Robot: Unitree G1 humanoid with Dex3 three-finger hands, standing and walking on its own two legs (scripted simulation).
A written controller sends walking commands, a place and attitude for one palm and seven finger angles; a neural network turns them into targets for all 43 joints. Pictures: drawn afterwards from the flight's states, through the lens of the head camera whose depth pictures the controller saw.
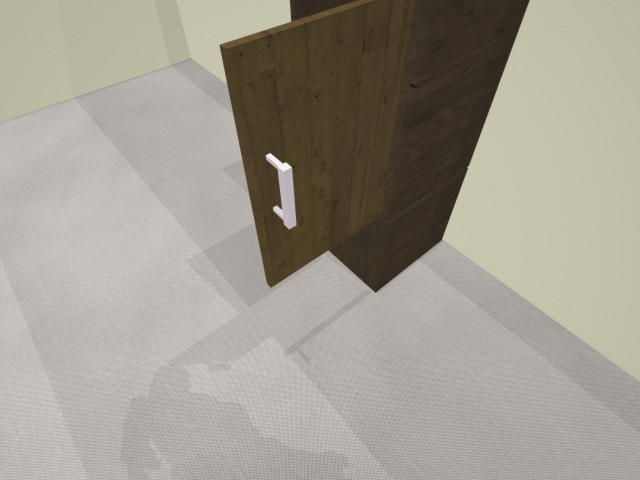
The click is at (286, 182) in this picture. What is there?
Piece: cupboard door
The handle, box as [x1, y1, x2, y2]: [266, 153, 295, 228]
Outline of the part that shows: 269,153 266,155 266,159 278,169 282,204 281,210 277,206 273,207 273,210 284,221 284,224 288,228 290,228 295,225 291,167 285,162 280,162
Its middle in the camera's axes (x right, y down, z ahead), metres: -0.08 -0.09 +0.73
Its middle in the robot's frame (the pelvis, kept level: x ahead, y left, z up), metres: +0.60 +0.11 -0.03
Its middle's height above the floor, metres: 0.75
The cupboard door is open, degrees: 89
